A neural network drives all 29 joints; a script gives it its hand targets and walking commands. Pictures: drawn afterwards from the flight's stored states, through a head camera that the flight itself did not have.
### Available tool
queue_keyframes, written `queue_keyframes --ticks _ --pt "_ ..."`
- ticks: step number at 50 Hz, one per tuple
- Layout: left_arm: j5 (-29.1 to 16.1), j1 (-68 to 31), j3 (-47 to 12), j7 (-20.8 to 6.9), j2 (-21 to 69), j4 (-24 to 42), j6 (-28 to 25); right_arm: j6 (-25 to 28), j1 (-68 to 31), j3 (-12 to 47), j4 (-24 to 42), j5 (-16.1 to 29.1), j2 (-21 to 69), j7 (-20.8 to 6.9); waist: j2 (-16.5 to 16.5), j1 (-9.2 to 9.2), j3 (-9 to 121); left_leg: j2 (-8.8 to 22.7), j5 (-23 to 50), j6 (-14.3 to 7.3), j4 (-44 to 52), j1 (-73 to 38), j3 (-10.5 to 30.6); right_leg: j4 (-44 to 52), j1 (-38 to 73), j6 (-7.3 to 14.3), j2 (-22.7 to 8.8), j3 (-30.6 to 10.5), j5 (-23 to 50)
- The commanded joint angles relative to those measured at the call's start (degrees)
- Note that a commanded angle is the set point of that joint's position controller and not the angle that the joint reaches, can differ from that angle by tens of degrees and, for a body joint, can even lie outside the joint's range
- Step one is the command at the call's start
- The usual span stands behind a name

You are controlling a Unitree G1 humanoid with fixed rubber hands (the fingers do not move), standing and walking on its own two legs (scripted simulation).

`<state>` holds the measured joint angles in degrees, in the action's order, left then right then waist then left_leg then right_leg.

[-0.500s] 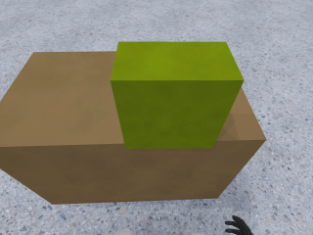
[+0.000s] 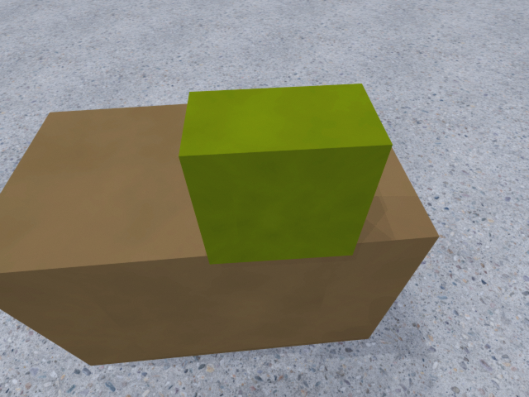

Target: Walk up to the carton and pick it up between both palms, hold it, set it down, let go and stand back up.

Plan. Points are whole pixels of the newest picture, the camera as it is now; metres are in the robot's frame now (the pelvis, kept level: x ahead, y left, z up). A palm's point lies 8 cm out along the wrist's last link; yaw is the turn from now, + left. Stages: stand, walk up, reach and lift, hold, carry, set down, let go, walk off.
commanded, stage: walk up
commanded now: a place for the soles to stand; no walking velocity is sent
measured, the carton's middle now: (279, 181) +0.47 -0.01 +0.04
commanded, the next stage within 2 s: reach and lift in 1.36 s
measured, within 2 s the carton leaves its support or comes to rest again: neither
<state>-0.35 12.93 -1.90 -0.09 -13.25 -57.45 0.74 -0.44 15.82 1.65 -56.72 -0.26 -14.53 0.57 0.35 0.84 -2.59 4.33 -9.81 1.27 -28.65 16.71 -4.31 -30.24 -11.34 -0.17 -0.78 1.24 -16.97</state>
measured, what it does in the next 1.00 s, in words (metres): stands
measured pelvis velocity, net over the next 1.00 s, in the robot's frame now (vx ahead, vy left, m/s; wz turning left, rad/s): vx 0.04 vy -0.01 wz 0.05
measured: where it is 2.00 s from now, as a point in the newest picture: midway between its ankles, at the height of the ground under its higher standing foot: outside the picture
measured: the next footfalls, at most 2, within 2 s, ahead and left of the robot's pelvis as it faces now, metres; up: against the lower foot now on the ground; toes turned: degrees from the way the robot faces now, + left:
none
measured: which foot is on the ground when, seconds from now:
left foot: down 0.00-1.00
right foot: down 0.00-1.00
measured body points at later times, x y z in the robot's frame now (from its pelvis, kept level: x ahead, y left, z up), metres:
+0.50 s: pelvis +0.05 +0.00 +0.00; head +0.06 +0.00 +0.45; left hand +0.05 +0.25 -0.15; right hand +0.08 -0.24 -0.15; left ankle +0.06 +0.14 -0.73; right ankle -0.01 -0.12 -0.73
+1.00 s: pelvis +0.04 -0.01 +0.00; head +0.05 -0.02 +0.45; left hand +0.04 +0.24 -0.15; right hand +0.08 -0.26 -0.16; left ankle +0.06 +0.14 -0.73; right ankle -0.01 -0.12 -0.73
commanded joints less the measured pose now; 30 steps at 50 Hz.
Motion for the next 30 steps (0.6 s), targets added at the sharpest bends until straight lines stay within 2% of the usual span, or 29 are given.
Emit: queue_keyframes --ticks 1,3,8,10,15,19,23,29,30 --pt "1.01 6.07 1.31 0.11 -6.67 1.21 -0.9 1.09 3.86 -0.93 2.55 -1.23 -6.66 0.01 -0.18 -0.81 3.01 3.38 -17.42 -3.77 8.25 -3.27 7.19 9.62 -4.46 3.27 -3.41 -5.36 -14.41" --pt "0.87 4.76 1.52 0.14 -6.9 1.48 -0.77 0.75 2.39 -1.25 2.77 -1.21 -7.43 -0.01 0.17 -0.85 -2.96 2.87 -18.95 -3.58 8.33 -0.46 7.37 11.1 -8.15 3.4 -3.37 -6.11 -17.16" --pt "0.66 5.81 1.38 0.17 -7.6 1.23 -1.56 1.71 3.78 -0.83 2.78 -1.09 -6.9 0.02 -0.07 -0.14 -2.67 2.7 -12.65 -3.65 6.96 -2.28 7.14 10.87 -8.28 3.44 -3.92 -6.36 -10.56" --pt "0.8 6.79 1.19 0.22 -7.31 0.86 -1.81 1.96 3.89 -0.81 2.55 -1.0 -7.12 0.04 0.74 -0.29 -2.54 3.2 -10.32 -3.95 6.97 -2.69 7.61 9.74 -7.09 3.34 -3.7 -5.62 -6.3" --pt "0.97 8.51 0.95 0.51 -7.59 0.07 -2.27 2.31 4.59 -0.57 2.12 -1.09 -6.59 0.17 0.33 -0.13 0.03 3.43 0.18 -4.42 4.49 -5.14 6.53 7.52 -3.69 3.33 -4.46 -4.87 5.57" --pt "1.02 9.56 0.87 0.87 -7.57 -0.38 -2.18 2.33 4.72 -0.61 1.91 -1.18 -6.33 0.29 0.19 -0.34 1.54 3.69 8.66 -4.86 2.41 -6.59 5.49 5.47 -1.96 3.02 -4.76 -4.16 11.58" --pt "1.01 10.09 0.86 1.16 -7.49 -0.53 -1.92 2.06 4.21 -0.73 1.87 -1.2 -6.19 0.35 0.03 -0.57 1.48 3.83 12.54 -5.19 1.22 -6.78 4.8 4.34 -1.38 2.75 -4.86 -3.78 14.02" --pt "0.89 9.77 1.06 1.35 -7.76 -0.32 -1.69 1.69 2.79 -0.8 1.9 -1.22 -5.96 0.37 -0.39 -0.67 0.57 3.52 12.95 -5.08 0.44 -6.42 4.07 4.24 -1.17 2.74 -4.95 -3.72 15.38" --pt "1.08 9.03 1.21 1.27 -7.62 -0.62 -1.49 1.75 2.62 -0.61 1.76 -1.23 -6.32 0.56 0.9 -0.31 1.41 3.15 14.61 -5.02 0.97 -7.77 4.76 3.85 -1.18 2.11 -4.73 -2.98 15.43"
